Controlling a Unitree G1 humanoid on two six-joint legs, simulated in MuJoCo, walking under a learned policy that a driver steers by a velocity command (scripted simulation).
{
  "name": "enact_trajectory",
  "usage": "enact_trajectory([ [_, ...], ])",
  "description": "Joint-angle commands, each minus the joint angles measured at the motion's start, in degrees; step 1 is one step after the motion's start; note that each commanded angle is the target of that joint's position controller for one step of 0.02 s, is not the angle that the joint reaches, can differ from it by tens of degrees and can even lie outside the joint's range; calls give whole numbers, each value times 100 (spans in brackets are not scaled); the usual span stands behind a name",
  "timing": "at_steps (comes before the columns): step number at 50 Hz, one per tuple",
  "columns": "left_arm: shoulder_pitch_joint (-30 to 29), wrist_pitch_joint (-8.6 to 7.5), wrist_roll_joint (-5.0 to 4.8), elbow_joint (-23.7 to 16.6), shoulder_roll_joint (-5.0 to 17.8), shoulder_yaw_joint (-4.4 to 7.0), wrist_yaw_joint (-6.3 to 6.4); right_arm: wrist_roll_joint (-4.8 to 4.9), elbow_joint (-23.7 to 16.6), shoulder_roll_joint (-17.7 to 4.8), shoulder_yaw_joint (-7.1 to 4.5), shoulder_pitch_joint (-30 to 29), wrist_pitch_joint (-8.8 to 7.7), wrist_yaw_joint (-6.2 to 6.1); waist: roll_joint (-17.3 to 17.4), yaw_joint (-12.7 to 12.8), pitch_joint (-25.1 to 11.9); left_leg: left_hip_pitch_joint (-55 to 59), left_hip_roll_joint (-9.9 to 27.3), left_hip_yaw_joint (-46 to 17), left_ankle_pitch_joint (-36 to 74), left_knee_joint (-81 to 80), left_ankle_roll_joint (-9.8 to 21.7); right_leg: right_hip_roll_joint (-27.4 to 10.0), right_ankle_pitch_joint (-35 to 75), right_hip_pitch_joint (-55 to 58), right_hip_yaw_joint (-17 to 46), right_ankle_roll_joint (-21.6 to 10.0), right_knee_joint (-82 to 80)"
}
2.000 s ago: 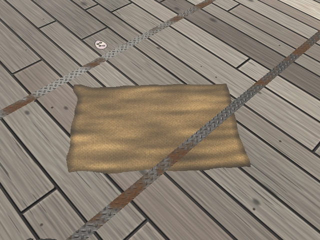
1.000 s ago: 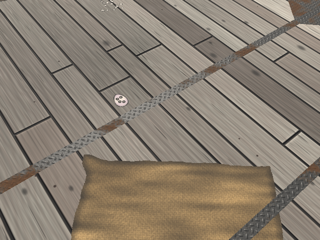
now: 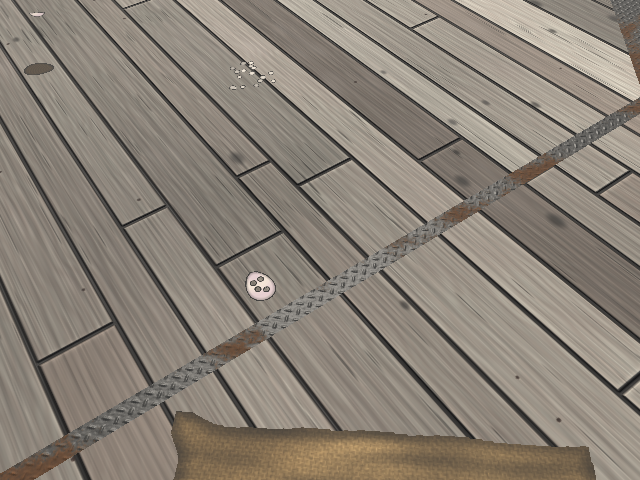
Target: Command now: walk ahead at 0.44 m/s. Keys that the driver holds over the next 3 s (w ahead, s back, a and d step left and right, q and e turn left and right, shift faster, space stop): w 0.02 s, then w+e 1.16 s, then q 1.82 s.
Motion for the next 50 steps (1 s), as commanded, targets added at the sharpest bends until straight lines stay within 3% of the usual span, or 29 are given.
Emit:
enact_trajectory([
  [1, 121, -62, -19, -176, 1085, 215, 91, 6, -595, -60, 75, -1092, -53, 44, -720, 66, 617, 36, -209, 239, 736, -1043, -63, -1231, 1925, -635, 609, -795, -770],
  [5, 116, -33, -134, -79, 1086, 277, 103, 35, -793, -385, -1, -1188, -113, 90, -705, -176, 672, 291, -216, -89, 737, -1594, 150, -1563, 2383, -161, 818, -704, -512],
  [7, -103, 24, -125, -151, 1201, 329, 110, 22, -685, -668, -142, -584, -161, 69, -809, -574, 196, 1261, -436, 26, 476, -1656, 289, -1537, 3921, -39, 759, -570, 264],
  [8, -178, 62, -93, -191, 1125, 305, 106, 31, -428, -869, -277, 293, -155, 20, -793, -989, -332, 2426, -569, 120, 419, -1682, 406, -1281, 4452, -306, 605, -429, 1215],
  [9, -255, 80, -19, -321, 982, 239, 97, -15, -186, -1157, -399, 1381, -142, -49, -615, -1419, -1089, 4160, 48, -498, 219, -1460, 646, -988, 3522, -1359, 492, -233, 2673],
  [10, 523, 21, -34, -410, 141, 29, 59, -138, -40, -1684, -515, 2084, -109, -70, 850, -1120, -2216, 6206, 1670, -3035, -1266, -1973, 1474, -48, 458, -3390, 204, 183, 4998],
  [11, 412, -79, -187, -344, 341, 72, 52, -122, -49, -1210, -355, 1940, -115, -35, 1228, -1133, -2353, 5840, 1946, -4420, -2172, -3039, 1543, 61, -1591, -3921, 952, 105, 6025],
  [12, -139, -127, -342, -540, 843, 236, 67, -67, -113, -851, -246, 1336, -150, -36, 980, -1004, -1249, 4918, 1753, -3596, -2443, -3232, 1212, -254, -1278, -4406, 944, -1, 6405],
  [13, -456, -133, -335, -640, 910, 266, 112, -60, -208, -626, -179, 823, -186, -38, 660, -810, -673, 4006, 1613, -2811, -1963, -3347, 1017, -552, -767, -4355, 782, -87, 6308],
  [14, -555, -99, -251, -646, 848, 308, 156, -104, -205, -427, -129, 477, -227, -17, 414, -618, -327, 3182, 1399, -2127, -1346, -3513, 887, -758, -378, -4052, 742, -111, 6038],
  [15, -406, -18, -213, -606, 710, 344, 172, -178, -177, -300, -95, 294, -266, -4, 516, -398, -208, 2654, 1190, -1543, -948, -3659, 765, -929, -127, -3648, 791, -137, 5798],
  [17, -281, 149, -226, -627, 448, 346, 155, -199, -89, -258, -104, 228, -284, -15, 544, -219, -86, 2175, 1072, -927, -638, -3907, 772, -1035, -37, -3356, 755, -156, 5584],
  [20, -756, 275, -179, -917, 541, 402, 163, -217, -1, -508, -166, 363, -306, -121, 313, -181, 191, 2097, 1145, -430, -306, -4170, 937, -1094, 528, -3913, 802, -39, 5184],
  [23, -1184, 232, -143, -1085, 580, 413, 68, -241, 26, -663, -195, 606, -277, -226, 124, -272, 263, 2451, 1110, 47, 167, -4180, 925, -1033, 1411, -4311, 794, 61, 4383],
  [26, -1836, 181, -123, -1298, 483, 330, -76, -204, 4, -803, -212, 834, -228, -289, -4, -490, 381, 2711, 1046, 558, 491, -4174, 838, -947, 1938, -4238, 377, 71, 3430],
  [31, -2651, 189, -137, -1789, 479, 236, -292, -80, 76, -1007, -287, 1419, -31, -283, -25, -758, 581, 3814, 1302, 944, 1147, -3701, 732, -781, 1394, -4450, -53, -128, 2547],
  [33, -2535, 211, -141, -1915, 654, 298, -350, -39, 3, -1149, -337, 1339, 54, -278, 170, -570, 365, 4064, 1344, 1125, 2797, -3085, 614, -481, 815, -3960, -352, -319, 2425],
  [34, -2221, 228, -145, -1900, 800, 373, -356, -20, -44, -1229, -364, 1267, 100, -289, 307, -352, 98, 4108, 1328, 1214, 3891, -2492, 546, -240, 532, -3446, -534, -439, 2442],
  [35, -1515, 231, -172, -1760, 1022, 505, -349, -1, -93, -1263, -371, 1156, 156, -296, 319, 73, -290, 3957, 1205, 1343, 4598, -1475, 435, 59, 533, -2523, -683, -612, 2245],
  [36, -500, 248, -190, -1490, 1422, 729, -265, -19, -148, -1180, -329, 1150, 169, -304, 131, 552, -827, 3184, 965, 1431, 4133, -51, 197, 261, 821, -929, -508, -846, 1928],
  [37, 6, 298, -198, -1363, 2076, 905, -130, -217, -375, -621, -165, 1336, 101, -286, -1075, 407, -1239, 1151, 419, 1436, 726, 2014, -131, -1022, 532, 769, 1717, -1395, 1698],
  [38, -185, 195, -142, -1585, 2251, 853, -170, -165, -648, -248, -10, 1444, -159, -204, -1580, 11, -2112, -507, -688, 73, -2631, 3419, -302, -2076, -432, 1933, 4987, -2389, 556],
  [39, -151, 116, -85, -1595, 1698, 681, -218, 85, -795, -761, -129, 652, -365, -128, -805, 359, -1818, -1198, -392, -616, -2302, 3613, -134, -2004, -314, 1889, 4637, -2034, 186],
  [40, -374, 49, -76, -1583, 1454, 615, -208, 172, -868, -771, -127, 438, -473, -103, -683, 247, -1148, -1398, -135, -548, -1783, 3280, 33, -1801, 143, 1250, 3703, -1793, 262],
  [41, -825, 17, -90, -1674, 1275, 562, -198, 56, -757, -722, -132, 493, -502, -150, -177, -44, -774, -1020, 136, -573, -1355, 2746, 56, -1518, 726, 365, 2984, -1581, 288],
  [42, -1177, 3, -67, -1775, 1069, 494, -179, -51, -683, -814, -200, 583, -448, -180, -209, -260, -565, -565, 303, -591, -1111, 2243, 27, -1308, 1303, -330, 2467, -1443, 231],
  [43, -1324, -2, -16, -1857, 990, 452, -151, -71, -666, -831, -228, 681, -353, -165, -296, -406, -510, -210, 374, -621, -958, 2035, -17, -1194, 1563, -748, 2274, -1414, 105],
  [47, -1031, -39, -89, -1821, 1287, 515, -1, -216, -885, -570, -190, 252, -157, -191, -229, -404, -247, -187, 197, -443, -206, 768, -391, -966, 2221, -1332, 1769, -1433, -107],
  [50, -831, 7, -103, -1785, 1313, 522, 78, -190, -1078, -431, -120, -380, -184, -159, -461, -184, -74, 33, -78, -402, 905, -650, -464, -666, 1682, -1573, 1490, -1175, -77],
])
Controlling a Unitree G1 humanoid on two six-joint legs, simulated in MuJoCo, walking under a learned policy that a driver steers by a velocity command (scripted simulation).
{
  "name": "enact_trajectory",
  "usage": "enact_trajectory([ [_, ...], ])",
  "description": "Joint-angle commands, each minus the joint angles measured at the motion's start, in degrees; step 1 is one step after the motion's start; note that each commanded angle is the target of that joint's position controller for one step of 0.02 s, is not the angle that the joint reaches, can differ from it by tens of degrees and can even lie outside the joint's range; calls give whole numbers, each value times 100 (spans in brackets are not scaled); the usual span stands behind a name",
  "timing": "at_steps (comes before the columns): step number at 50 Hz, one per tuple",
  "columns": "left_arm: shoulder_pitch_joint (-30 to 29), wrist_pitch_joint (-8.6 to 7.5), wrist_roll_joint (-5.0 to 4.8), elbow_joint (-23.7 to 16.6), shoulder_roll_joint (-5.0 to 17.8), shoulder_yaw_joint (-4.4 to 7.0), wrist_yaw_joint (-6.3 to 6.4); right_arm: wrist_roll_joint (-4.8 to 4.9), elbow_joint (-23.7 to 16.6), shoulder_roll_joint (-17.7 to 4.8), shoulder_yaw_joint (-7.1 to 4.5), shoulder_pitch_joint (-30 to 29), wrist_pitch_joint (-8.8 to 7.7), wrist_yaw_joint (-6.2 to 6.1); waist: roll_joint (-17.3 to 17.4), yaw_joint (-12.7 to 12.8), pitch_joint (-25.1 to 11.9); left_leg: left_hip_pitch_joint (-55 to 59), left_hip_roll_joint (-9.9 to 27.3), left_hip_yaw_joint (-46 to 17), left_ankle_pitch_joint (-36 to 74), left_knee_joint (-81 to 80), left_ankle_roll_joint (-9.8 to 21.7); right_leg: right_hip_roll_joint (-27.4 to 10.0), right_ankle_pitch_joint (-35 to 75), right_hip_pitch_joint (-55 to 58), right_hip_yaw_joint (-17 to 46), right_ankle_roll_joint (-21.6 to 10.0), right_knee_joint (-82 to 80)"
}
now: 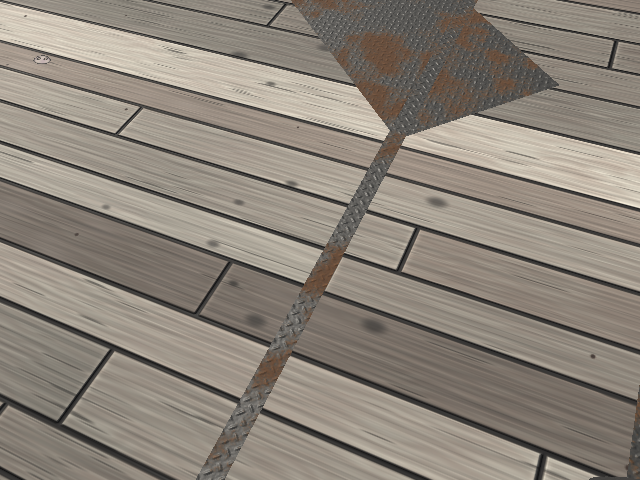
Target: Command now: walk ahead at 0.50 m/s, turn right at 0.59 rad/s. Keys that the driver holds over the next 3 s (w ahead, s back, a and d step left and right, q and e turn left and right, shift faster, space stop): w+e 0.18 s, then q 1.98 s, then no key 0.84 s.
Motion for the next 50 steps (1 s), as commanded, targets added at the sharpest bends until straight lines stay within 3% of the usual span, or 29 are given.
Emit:
enact_trajectory([
  [1, -90, -68, -20, -396, 1055, 267, 101, 17, -414, -203, -2, -479, -55, 35, -589, -8, -148, 487, -362, 239, 1096, -1242, -81, -1092, 821, -383, 890, -737, -673],
  [6, 220, -14, -64, -242, 1006, 272, 121, 107, -648, -448, -27, -827, -152, 144, -742, 108, -115, 806, -508, 46, 1168, -2037, 61, -1346, 388, 75, 1449, -576, -178],
  [9, 126, 66, -28, -297, 1002, 276, 172, 115, -559, -656, -109, -337, -252, 177, -970, -188, -250, 1400, -572, 119, 426, -2217, 276, -1439, 833, 368, 1819, -459, 430],
  [10, 43, 84, 7, -332, 841, 212, 173, 31, -379, -801, -185, 260, -285, 158, -943, -475, -539, 2095, -580, 272, 609, -2411, 445, -1142, 1602, 429, 1558, -276, 1093],
  [11, 94, 82, 89, -417, 565, 99, 167, -142, -291, -1050, -237, 979, -317, 149, -599, -733, -1325, 3417, 122, -279, 1253, -2099, 789, -802, 1411, 11, 1184, -26, 2437],
  [12, 980, 27, -1, -440, 240, 10, 181, -272, -118, -1508, -351, 1598, -254, 147, 1050, -459, -2095, 5386, 1340, -2555, 1738, -2244, 1823, 72, -637, -1867, 570, 498, 4509],
  [13, 1378, -8, -48, -267, 534, 14, 189, -33, 41, -1125, -278, 1751, -208, 226, 1620, -443, -2291, 5620, 1756, -3880, 1659, -2739, 2236, 157, -2628, -2597, 773, 648, 5544],
  [14, 960, 9, -79, -251, 900, 95, 179, 88, -73, -706, -149, 1354, -174, 249, 919, -495, -1561, 5032, 1539, -3150, 1722, -2697, 2045, -99, -2416, -2887, 923, 689, 5962],
  [15, 388, 37, 5, -355, 990, 100, 185, 58, -185, -494, -59, 952, -112, 253, 351, -474, -1183, 4333, 1247, -2237, 2235, -2628, 1843, -360, -2089, -2783, 615, 719, 5856],
  [16, -66, 47, 128, -508, 968, 110, 201, 41, -202, -381, 7, 643, -67, 259, 95, -376, -787, 3611, 981, -1684, 2992, -2693, 1756, -597, -1836, -2687, 334, 744, 5386],
  [17, -264, 63, 197, -597, 922, 125, 208, 37, -180, -264, 67, 570, -54, 244, 85, -287, -696, 3215, 751, -1341, 3491, -2750, 1654, -781, -1668, -2404, 258, 735, 4861],
  [19, -249, 97, 179, -672, 502, 15, 209, 9, -40, -357, 63, 617, -17, 210, 406, -124, -780, 2896, 465, -1017, 4165, -2791, 1588, -797, -1522, -1831, 94, 808, 3752],
  [21, -332, 125, 116, -706, 421, -29, 261, 18, -12, -831, -86, 658, 65, 135, 544, -128, -968, 2799, 464, -954, 4388, -2825, 1673, -621, -1327, -1454, -71, 907, 2980],
  [23, -453, 194, 71, -699, 550, -7, 306, 102, -42, -1079, -185, 662, 183, 67, 532, -157, -1119, 2709, 476, -1022, 3803, -2904, 1641, -492, -829, -1164, -87, 928, 2562],
  [27, -989, 341, 61, -828, 634, 22, 323, 211, -50, -989, -207, 712, 392, -13, 549, -294, -839, 2391, 345, -1347, 1655, -3026, 1462, -380, -534, -1006, 42, 903, 2029],
  [29, -1135, 304, 47, -890, 633, 31, 294, 222, -69, -935, -208, 704, 482, -57, 624, -295, -654, 2359, 265, -1610, 960, -2943, 1390, -323, -514, -891, 76, 854, 1508],
  [31, -870, 200, 36, -810, 667, 71, 248, 250, -160, -849, -184, 546, 562, -118, 626, -57, -590, 2247, 39, -1750, 675, -2623, 1150, -352, 188, -281, 19, 721, 360],
  [32, -737, 158, 81, -789, 876, 132, 254, 229, -200, -676, -130, 654, 587, -149, 438, -73, -697, 1959, -162, -1662, 199, -2266, 894, -801, 630, 276, 233, 544, 87],
  [33, -607, 177, 189, -851, 1227, 202, 309, 120, -267, -321, -29, 884, 590, -143, -595, -199, -1005, 1355, -642, -1051, -1360, -1055, 573, -2025, 1765, 960, 1181, 77, 114],
  [34, -692, 234, 370, -848, 1397, 241, 257, 144, -427, -364, -44, 1040, 556, -145, -1746, -344, -879, 403, -1265, -116, -3088, -33, 301, -2906, 2606, 844, 2344, -844, -82],
  [35, -790, 215, 331, -914, 1136, 185, 241, 111, -345, -796, -160, 1196, 539, -127, -1426, -330, -902, 300, -881, -173, -3126, 1128, 101, -3029, 2698, 728, 2358, -1159, -84],
  [36, -1034, 190, 272, -970, 841, 101, 240, 171, -254, -1004, -260, 1243, 586, -113, -1050, -396, -772, 234, -782, -191, -2773, 1613, -10, -2668, 2666, 621, 1743, -954, 21],
  [37, -1272, 185, 215, -1007, 766, 77, 232, 182, -154, -950, -290, 1332, 686, -146, -825, -483, -671, 218, -698, -140, -2458, 1801, -136, -2317, 2452, 518, 1197, -700, 82],
  [38, -1383, 188, 161, -989, 789, 79, 231, 162, -190, -889, -286, 1281, 763, -166, -845, -469, -575, 140, -633, -91, -2158, 1897, -237, -2212, 2437, 424, 935, -619, 86],
  [40, -1296, 221, 187, -895, 881, 103, 246, 186, -385, -616, -207, 1043, 823, -119, -923, -381, -469, 257, -600, 163, -1786, 1629, -365, -2013, 2557, 220, 449, -643, -11],
  [43, -1142, 290, 185, -800, 1008, 165, 303, 192, -690, -447, -116, 692, 817, -26, -1067, -208, -658, 523, -466, 354, -1532, 717, -393, -2077, 2449, 450, 144, -724, -10],
  [45, -1169, 319, 157, -777, 1157, 218, 296, 177, -827, -434, -83, 582, 815, 47, -1128, -159, -775, 984, -432, 512, -1422, 129, -307, -2162, 2438, 373, -26, -723, 15],
  [48, -1119, 323, 73, -700, 1294, 269, 236, 173, -951, -589, -133, 571, 858, 132, -1198, -145, -770, 1424, -495, 739, -1328, -577, -110, -2314, 2219, 383, -111, -655, 157],
  [50, -1212, 315, -36, -660, 1330, 284, 214, 167, -950, -608, -174, 761, 892, 185, -1158, -315, -715, 1905, -579, 892, -831, -1448, 132, -2315, 1887, 254, -246, -421, 477],
])
Over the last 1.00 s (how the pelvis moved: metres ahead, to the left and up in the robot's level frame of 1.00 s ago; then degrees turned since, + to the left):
0.52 -0.09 0.00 -30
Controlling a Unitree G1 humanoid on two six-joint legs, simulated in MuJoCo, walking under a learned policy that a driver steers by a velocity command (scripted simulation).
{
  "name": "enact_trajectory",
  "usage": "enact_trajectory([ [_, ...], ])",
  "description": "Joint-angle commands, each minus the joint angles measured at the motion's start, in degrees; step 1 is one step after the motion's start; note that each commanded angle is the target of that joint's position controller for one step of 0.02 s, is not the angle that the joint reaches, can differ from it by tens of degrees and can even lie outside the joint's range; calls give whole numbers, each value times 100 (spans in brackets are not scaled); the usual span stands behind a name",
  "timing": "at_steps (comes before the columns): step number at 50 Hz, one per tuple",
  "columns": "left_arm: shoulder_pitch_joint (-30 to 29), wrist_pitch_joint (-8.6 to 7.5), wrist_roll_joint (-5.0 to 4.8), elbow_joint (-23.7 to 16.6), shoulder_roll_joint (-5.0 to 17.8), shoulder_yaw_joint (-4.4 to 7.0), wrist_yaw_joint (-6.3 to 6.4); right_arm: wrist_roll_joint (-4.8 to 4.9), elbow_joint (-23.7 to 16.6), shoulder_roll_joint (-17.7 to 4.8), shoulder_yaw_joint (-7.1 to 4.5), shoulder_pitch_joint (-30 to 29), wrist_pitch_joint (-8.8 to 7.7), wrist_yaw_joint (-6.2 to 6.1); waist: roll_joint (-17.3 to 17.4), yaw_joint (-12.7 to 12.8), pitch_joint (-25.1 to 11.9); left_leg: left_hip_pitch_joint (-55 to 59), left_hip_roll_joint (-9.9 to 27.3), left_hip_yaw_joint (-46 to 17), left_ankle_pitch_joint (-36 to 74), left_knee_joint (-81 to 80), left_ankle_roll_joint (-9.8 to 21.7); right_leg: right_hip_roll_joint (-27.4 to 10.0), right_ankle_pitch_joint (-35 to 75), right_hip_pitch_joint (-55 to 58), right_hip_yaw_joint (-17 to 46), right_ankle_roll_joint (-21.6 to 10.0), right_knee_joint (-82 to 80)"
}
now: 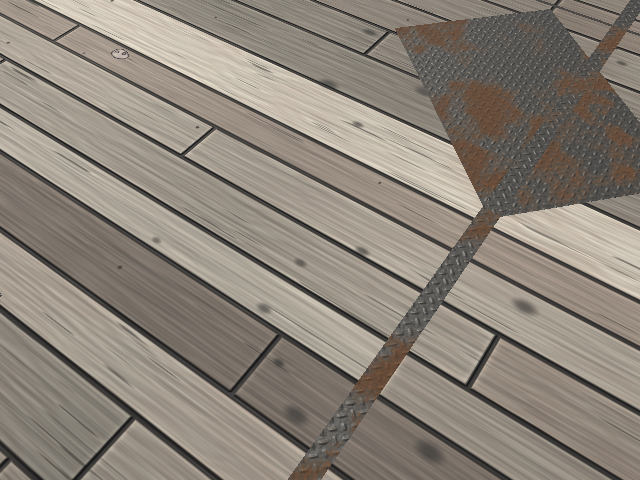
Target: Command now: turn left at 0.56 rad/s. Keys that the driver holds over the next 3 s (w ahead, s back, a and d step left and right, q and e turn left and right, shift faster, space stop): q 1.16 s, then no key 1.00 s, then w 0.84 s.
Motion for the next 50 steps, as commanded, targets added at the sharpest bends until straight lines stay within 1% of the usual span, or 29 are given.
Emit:
enact_trajectory([
  [1, -154, -81, -149, -260, 1022, 284, -10, -18, -322, -574, -207, 397, -21, 54, -917, -243, -838, 933, -263, 328, 872, -1350, 392, -1170, 1837, 444, 621, -860, 68],
  [2, 228, -95, -86, -104, 826, 239, -44, -28, -286, -809, -298, 614, -22, -6, -354, -244, -898, 1713, -111, -118, 1826, -1824, 626, -901, 1040, -133, 233, -417, 765],
  [3, 252, -101, 240, -321, 401, 92, -89, -76, -396, -1575, -470, 784, -39, -133, 1559, -90, -995, 2748, 1530, -2302, 4217, -1870, 1354, -135, -1764, -1801, -320, 236, 2668],
  [4, -316, -115, 188, -538, 528, 118, -31, -271, -531, -1579, -415, 785, -157, -73, 1466, -460, -1174, 2325, 2168, -3158, 4589, -2028, 2446, 427, -2796, -2433, 590, 342, 3819],
  [5, -478, -91, 54, -543, 758, 183, 7, -301, -523, -1379, -362, 684, -275, -35, 898, -488, -1075, 2143, 1865, -2714, 4085, -2121, 2374, 305, -2450, -2483, 932, 275, 4250],
  [6, -413, -68, 6, -494, 803, 214, 44, -211, -512, -1213, -326, 413, -344, -61, 750, -306, -866, 1990, 1492, -2272, 3568, -2115, 2028, 224, -1920, -2523, 1014, 202, 4186],
  [7, -312, -45, 44, -382, 809, 240, 106, -103, -542, -1034, -281, 178, -343, -104, 556, -202, -802, 1909, 1248, -2075, 3112, -2108, 1751, 169, -1527, -2530, 1064, 203, 4010],
  [8, -238, -24, 75, -365, 854, 267, 140, -39, -573, -944, -235, 26, -316, -143, 633, -112, -757, 1712, 1121, -1962, 3054, -2139, 1655, 183, -1254, -2370, 1078, 238, 3921],
  [11, -49, -51, 37, -353, 713, 250, 100, -83, -629, -889, -203, 78, -278, -227, 709, -44, -943, 1630, 940, -1909, 2989, -2177, 1673, 384, -777, -2063, 1062, 313, 3741],
  [15, -277, -77, 35, -451, 577, 187, 70, -57, -656, -998, -243, 177, -243, -297, 739, -160, -870, 1680, 854, -2205, 2223, -2173, 1645, 478, -586, -1936, 1163, 393, 2598],
  [19, -356, -132, 1, -500, 593, 177, -9, -74, -732, -1073, -276, 122, -197, -276, 852, -220, -745, 1294, 771, -2612, 1620, -2171, 1654, 607, -666, -1397, 1220, 371, 1816],
  [23, -264, -232, -44, -528, 637, 195, -103, -36, -807, -1080, -289, 35, -146, -227, 914, -216, -799, 1331, 705, -3095, 2004, -1982, 1609, 728, -771, -899, 1239, 260, 1068],
  [25, -36, -280, -56, -480, 631, 214, -154, 18, -857, -1048, -283, -97, -108, -235, 900, -56, -853, 1321, 554, -3206, 2195, -1775, 1462, 754, -366, -408, 1184, 155, 211],
  [26, 153, -297, -44, -414, 643, 237, -165, 64, -891, -996, -266, -174, -86, -256, 849, 78, -865, 1141, 381, -3130, 2016, -1615, 1279, 692, 274, 64, 1109, 73, -498],
  [27, 281, -288, 14, -399, 880, 301, -145, 53, -914, -814, -216, -36, -87, -273, 520, 34, -995, 669, 110, -2872, 1181, -1205, 989, 88, 775, 744, 1490, -141, -722],
  [28, 77, -227, 111, -516, 1267, 350, -96, -9, -913, -490, -135, 307, -100, -255, -894, -295, -984, -206, -644, -1852, -690, 18, 617, -1096, 1738, 1215, 2659, -717, -864],
  [29, 84, -217, 304, -525, 1297, 354, -134, 4, -998, -905, -277, 275, -159, -255, -1595, -235, -744, -905, -989, -1158, -1928, 1247, 328, -1843, 2407, 757, 3595, -1615, -975],
  [30, -154, -234, 239, -642, 1001, 265, -122, -48, -878, -1268, -404, 457, -170, -252, -1058, -298, -658, -963, -608, -1169, -1614, 2162, 132, -1835, 2291, 616, 3251, -1729, -929],
  [31, -379, -225, 170, -681, 753, 198, -93, -17, -740, -1283, -450, 529, -135, -249, -807, -356, -549, -993, -538, -1093, -1223, 2489, 29, -1414, 1997, 539, 2639, -1457, -846],
  [32, -490, -204, 100, -718, 677, 167, -65, -11, -628, -1104, -431, 615, -66, -274, -704, -367, -486, -1082, -512, -1013, -909, 2737, -82, -1080, 1680, 590, 2200, -1240, -793],
  [33, -489, -189, 44, -719, 643, 142, -40, -6, -640, -969, -396, 596, -20, -267, -742, -285, -400, -1246, -482, -957, -689, 2937, -182, -1017, 1860, 640, 1979, -1242, -767],
  [36, -166, -104, 105, -657, 728, 155, 27, 63, -882, -668, -289, 196, -21, -217, -922, -19, -431, -1352, -317, -542, -404, 2366, -331, -889, 2160, 987, 1460, -1351, -802],
  [40, -64, -19, 84, -624, 1003, 260, 10, -4, -1096, -504, -182, -34, -42, -129, -1003, 153, -671, -865, -14, -263, -499, 1221, -333, -1141, 2331, 1249, 1215, -1450, -745],
  [43, -162, 1, 16, -617, 1149, 315, -77, -1, -1143, -552, -183, 59, -22, -65, -1094, 120, -714, -189, -31, 62, -414, 440, -185, -1229, 2450, 978, 964, -1405, -679],
  [45, -168, -14, -74, -580, 1188, 330, -115, 15, -1160, -600, -217, 177, 12, -21, -1101, 43, -711, 118, -72, 170, -179, -191, -16, -1311, 2359, 965, 906, -1296, -490],
  [47, -228, -37, -198, -527, 1098, 309, -127, 7, -1043, -613, -274, 584, 27, -1, -939, -235, -749, 963, -247, 320, 762, -1422, 311, -1177, 1945, 624, 599, -911, 76],
  [48, 138, -64, -150, -380, 859, 247, -154, -5, -988, -843, -365, 834, 18, -57, -353, -269, -842, 1802, -147, -97, 1690, -1922, 536, -900, 1190, 18, 204, -475, 805],
  [49, 168, -69, 201, -585, 418, 91, -183, -23, -1102, -1599, -529, 1041, -25, -162, 1563, -126, -959, 2894, 1449, -2276, 4131, -1920, 1176, -170, -1803, -1679, -297, 157, 2701],
  [50, -413, -77, 171, -819, 556, 116, -111, -243, -1232, -1633, -472, 950, -179, -97, 1578, -423, -1103, 2287, 2152, -3236, 4399, -1995, 2333, 407, -2763, -2348, 579, 305, 3858],
])
Over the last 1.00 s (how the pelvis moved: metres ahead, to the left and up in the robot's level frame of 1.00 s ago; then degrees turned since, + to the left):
0.29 0.05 -0.01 13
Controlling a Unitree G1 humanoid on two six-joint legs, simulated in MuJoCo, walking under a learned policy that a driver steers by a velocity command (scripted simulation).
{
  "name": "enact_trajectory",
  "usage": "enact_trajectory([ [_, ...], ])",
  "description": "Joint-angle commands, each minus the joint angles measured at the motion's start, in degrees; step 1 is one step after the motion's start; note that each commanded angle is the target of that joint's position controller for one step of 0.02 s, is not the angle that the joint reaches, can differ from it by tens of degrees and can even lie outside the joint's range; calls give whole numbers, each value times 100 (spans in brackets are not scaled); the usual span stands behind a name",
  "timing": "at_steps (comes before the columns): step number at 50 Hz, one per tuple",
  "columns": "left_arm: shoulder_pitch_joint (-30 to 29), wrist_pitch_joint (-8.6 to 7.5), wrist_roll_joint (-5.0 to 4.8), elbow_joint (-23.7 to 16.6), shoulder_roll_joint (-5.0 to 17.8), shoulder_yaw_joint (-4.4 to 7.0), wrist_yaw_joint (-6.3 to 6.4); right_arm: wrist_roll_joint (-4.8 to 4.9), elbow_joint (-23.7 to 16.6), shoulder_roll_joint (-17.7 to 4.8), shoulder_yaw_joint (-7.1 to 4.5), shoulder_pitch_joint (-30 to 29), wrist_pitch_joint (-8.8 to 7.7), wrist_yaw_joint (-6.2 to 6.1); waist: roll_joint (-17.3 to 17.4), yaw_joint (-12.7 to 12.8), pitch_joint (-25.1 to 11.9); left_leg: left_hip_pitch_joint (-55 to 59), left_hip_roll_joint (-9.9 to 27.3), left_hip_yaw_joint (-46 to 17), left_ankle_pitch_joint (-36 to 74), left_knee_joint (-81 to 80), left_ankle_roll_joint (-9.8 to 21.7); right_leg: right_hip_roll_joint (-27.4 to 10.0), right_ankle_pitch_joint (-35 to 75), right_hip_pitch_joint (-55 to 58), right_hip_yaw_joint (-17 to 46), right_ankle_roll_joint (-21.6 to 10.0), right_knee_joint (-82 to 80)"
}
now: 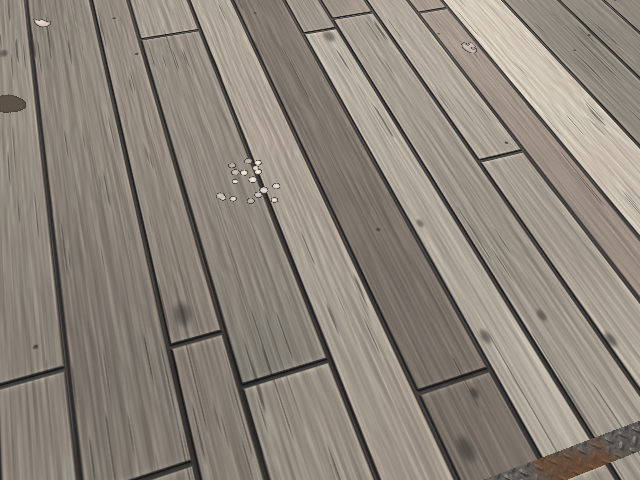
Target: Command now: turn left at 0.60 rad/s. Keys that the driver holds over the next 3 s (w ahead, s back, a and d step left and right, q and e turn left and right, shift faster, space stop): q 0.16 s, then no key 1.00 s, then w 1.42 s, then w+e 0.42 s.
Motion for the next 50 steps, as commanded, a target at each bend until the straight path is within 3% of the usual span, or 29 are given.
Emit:
enact_trajectory([
  [1, -507, -79, 23, -653, 619, 133, 79, -222, -383, -1339, -347, 594, -312, 6, 1164, -452, -1057, 1581, 2090, -2738, 3536, -1314, 1823, 464, -1215, -1983, 799, 65, 2729],
  [2, -479, -62, -24, -620, 670, 163, 104, -147, -310, -1176, -291, 349, -372, -13, 1032, -276, -823, 1390, 1742, -2310, 2976, -1337, 1497, 382, -690, -2009, 874, -17, 2676],
  [3, -377, -47, 13, -505, 686, 189, 148, -49, -320, -1028, -248, 111, -365, -51, 804, -172, -739, 1324, 1474, -2091, 2520, -1340, 1227, 322, -265, -1998, 918, -21, 2491],
  [4, -305, -32, 48, -489, 722, 208, 165, 14, -337, -961, -200, -67, -340, -89, 888, -82, -684, 1163, 1345, -1978, 2587, -1353, 1141, 351, 53, -1877, 917, 20, 2415],
  [7, -102, -46, 6, -404, 590, 183, 120, -47, -355, -897, -142, -101, -305, -174, 947, -1, -891, 1094, 1145, -1865, 2677, -1379, 1170, 549, 556, -1563, 875, 136, 2311],
  [11, -206, -41, -10, -400, 461, 109, 104, -57, -293, -872, -117, -51, -281, -223, 962, -114, -888, 1230, 1095, -1954, 2198, -1340, 1158, 551, 700, -1416, 882, 232, 1248],
  [18, -230, -107, -60, -450, 441, 50, 14, -111, -147, -840, -44, -146, -224, -125, 1042, -259, -696, 695, 1088, -2322, 1749, -1188, 1214, 554, 375, -387, 790, 106, -84],
  [21, 88, -186, -36, -360, 284, 2, -55, -37, -75, -618, 62, -360, -224, -105, 912, 31, -737, 546, 875, -2312, 1883, -932, 979, 599, 1264, 469, 692, -54, -1616],
  [22, 169, -220, 51, -353, 311, -17, -66, -44, -8, -485, 111, -223, -254, -106, 728, 66, -782, 348, 712, -2244, 1597, -899, 714, 436, 2155, 992, 856, -161, -2157],
  [23, 254, -236, 142, -414, 637, 24, -41, -158, 34, -343, 154, 5, -300, -113, 149, -84, -936, 82, 365, -1883, 895, -462, 359, -250, 3362, 1477, 1436, -389, -2141],
  [24, -45, -227, 169, -364, 824, 35, -46, -157, 107, -313, 130, 385, -336, -102, -737, -534, -872, 79, -172, -1167, -126, -365, 63, -609, 3540, 1122, 1801, -927, -1985],
  [25, -260, -240, 128, -440, 446, -59, -68, -230, 160, -439, 124, 275, -331, -123, -749, -414, -839, 459, -68, -1056, -146, -478, -148, -637, 2762, 700, 1913, -1165, -2186],
  [26, -298, -257, 115, -437, 325, -102, -87, -217, 165, -517, 88, 72, -314, -130, -678, -311, -712, 526, -65, -1040, 127, -549, -178, -376, 2098, 633, 1721, -993, -2201],
  [28, -230, -306, 88, -414, 413, -101, -92, -190, 174, -478, 81, -94, -240, -147, -545, -171, -554, 479, -49, -1105, 594, -582, -110, -67, 1632, 609, 1429, -684, -2113],
  [30, -61, -341, 89, -371, 405, -125, -65, -152, 226, -412, 88, -57, -226, -136, -353, -115, -493, 460, -3, -1180, 821, -662, -45, 55, 1585, 621, 1277, -582, -2008],
  [37, 69, -280, 58, -359, 293, -206, -32, -136, 460, -284, 81, 105, -286, -169, 181, -10, -499, 430, 40, -1260, 1191, -727, -104, 227, 1741, 789, 1119, -593, -1778],
  [50, 144, -303, 38, -59, 214, -288, -88, -129, 792, -282, 60, 330, -263, -305, 186, -51, -448, 755, 96, -1272, 1496, -734, -186, 351, 1837, 687, 1048, -593, -1868],
])
Over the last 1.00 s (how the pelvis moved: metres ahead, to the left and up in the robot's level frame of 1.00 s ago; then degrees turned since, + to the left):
-0.01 0.03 -0.01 36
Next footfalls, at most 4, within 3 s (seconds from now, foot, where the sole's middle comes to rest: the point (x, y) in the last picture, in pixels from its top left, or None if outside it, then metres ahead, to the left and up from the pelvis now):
0.44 right None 0.08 -0.12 -0.77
1.50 left None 0.13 0.14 -0.77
1.98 right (326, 436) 0.53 -0.01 -0.77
2.54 left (203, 326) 0.77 0.28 -0.77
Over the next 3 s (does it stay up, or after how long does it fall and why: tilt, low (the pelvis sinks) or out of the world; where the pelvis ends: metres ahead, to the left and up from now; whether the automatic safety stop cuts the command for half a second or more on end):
stays up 0.87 0.18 0.01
